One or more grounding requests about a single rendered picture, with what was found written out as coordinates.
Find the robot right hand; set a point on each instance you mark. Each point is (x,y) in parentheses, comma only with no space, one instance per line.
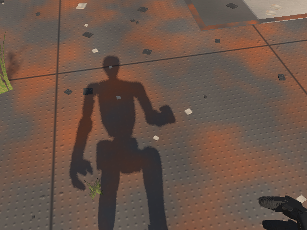
(289,207)

